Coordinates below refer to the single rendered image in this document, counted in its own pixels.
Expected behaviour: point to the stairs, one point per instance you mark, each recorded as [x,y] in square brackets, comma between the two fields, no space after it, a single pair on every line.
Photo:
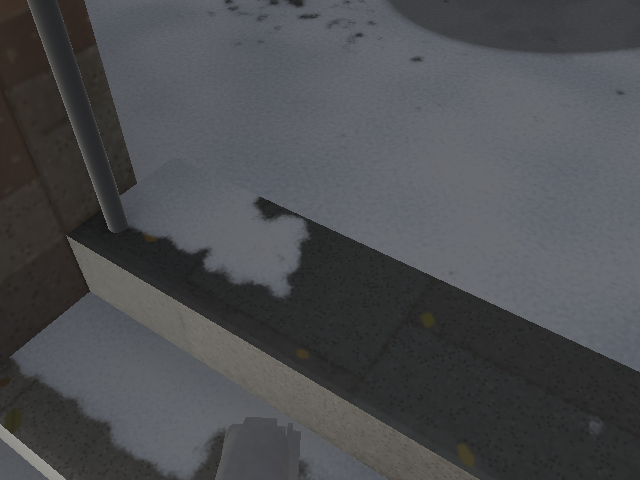
[130,384]

